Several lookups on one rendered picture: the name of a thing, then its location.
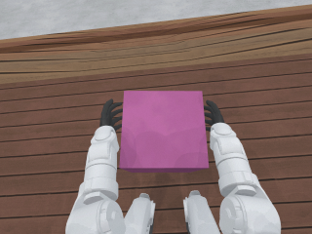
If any left robot hand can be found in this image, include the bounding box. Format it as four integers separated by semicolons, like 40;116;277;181
99;99;123;132

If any robot right upper arm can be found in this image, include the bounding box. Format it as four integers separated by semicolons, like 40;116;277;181
218;194;281;234

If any right robot thigh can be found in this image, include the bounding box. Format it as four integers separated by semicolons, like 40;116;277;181
183;195;220;234

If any right robot hand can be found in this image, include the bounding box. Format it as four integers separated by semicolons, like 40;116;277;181
204;100;225;132

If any right robot forearm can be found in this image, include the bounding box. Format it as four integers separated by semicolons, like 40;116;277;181
210;122;281;227

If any left robot forearm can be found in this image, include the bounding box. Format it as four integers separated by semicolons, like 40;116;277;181
65;126;120;234

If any carton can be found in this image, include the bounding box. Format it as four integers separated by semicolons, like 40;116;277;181
119;91;209;173

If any robot left upper arm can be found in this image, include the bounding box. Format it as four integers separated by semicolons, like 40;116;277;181
65;199;126;234

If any robot left shin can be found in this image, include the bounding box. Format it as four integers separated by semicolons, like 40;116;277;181
133;193;150;234

